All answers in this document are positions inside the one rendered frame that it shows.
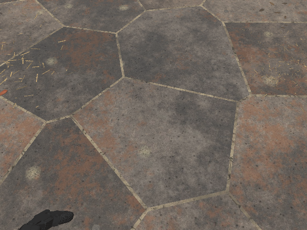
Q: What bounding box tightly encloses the robot left hand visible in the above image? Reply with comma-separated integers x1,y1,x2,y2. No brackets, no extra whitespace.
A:
17,209,74,230

